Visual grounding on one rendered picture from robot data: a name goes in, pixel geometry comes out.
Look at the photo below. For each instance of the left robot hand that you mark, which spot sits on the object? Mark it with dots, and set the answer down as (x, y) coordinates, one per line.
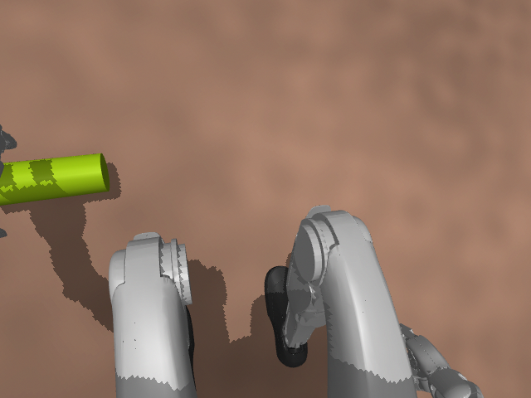
(6, 142)

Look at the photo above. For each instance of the right robot foot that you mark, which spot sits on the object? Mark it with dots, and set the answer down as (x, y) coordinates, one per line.
(276, 305)

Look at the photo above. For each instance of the bottle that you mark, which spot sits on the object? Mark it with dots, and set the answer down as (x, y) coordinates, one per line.
(50, 178)

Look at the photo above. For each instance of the right robot hand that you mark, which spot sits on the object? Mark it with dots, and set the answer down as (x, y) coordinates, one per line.
(424, 358)

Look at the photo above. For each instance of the right robot arm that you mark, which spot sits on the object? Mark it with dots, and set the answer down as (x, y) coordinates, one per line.
(449, 383)

